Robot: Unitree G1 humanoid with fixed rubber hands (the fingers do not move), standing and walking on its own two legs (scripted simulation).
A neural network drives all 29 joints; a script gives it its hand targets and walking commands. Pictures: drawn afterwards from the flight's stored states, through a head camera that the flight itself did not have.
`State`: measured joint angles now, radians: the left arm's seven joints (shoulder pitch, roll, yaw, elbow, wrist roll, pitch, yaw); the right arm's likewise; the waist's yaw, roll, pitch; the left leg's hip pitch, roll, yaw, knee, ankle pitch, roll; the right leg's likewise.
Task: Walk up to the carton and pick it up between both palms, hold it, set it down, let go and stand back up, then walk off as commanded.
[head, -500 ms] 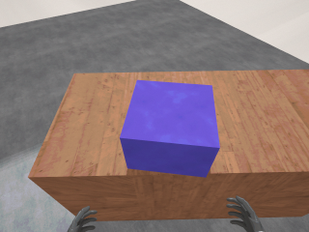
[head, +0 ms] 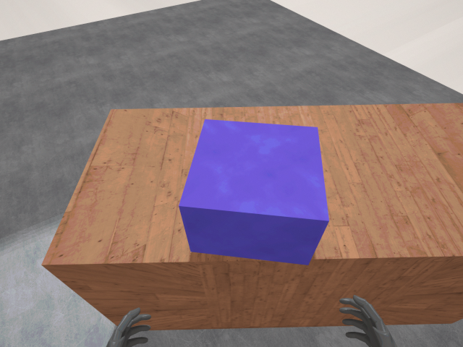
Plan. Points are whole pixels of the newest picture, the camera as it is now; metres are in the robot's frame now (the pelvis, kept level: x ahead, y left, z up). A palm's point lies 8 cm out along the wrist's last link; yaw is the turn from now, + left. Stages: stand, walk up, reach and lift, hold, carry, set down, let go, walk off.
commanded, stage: let go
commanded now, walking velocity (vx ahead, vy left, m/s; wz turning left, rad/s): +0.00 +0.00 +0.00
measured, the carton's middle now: (254, 189) +0.47 -0.03 -0.05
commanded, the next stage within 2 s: stand in 0.16 s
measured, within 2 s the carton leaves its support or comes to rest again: neither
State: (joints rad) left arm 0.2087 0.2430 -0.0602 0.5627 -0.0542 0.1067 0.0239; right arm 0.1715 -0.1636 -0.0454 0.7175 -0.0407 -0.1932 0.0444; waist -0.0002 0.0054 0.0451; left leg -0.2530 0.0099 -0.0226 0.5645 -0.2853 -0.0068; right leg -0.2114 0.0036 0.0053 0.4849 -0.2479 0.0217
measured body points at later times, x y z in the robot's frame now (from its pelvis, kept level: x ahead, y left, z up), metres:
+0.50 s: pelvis +0.00 +0.00 +0.00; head +0.00 +0.01 +0.45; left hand +0.15 +0.25 -0.10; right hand +0.13 -0.29 -0.09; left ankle +0.01 +0.11 -0.73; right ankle +0.01 -0.14 -0.73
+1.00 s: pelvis +0.00 +0.00 +0.00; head +0.00 +0.01 +0.45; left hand +0.12 +0.26 -0.12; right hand +0.12 -0.29 -0.09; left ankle +0.01 +0.11 -0.73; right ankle +0.01 -0.14 -0.73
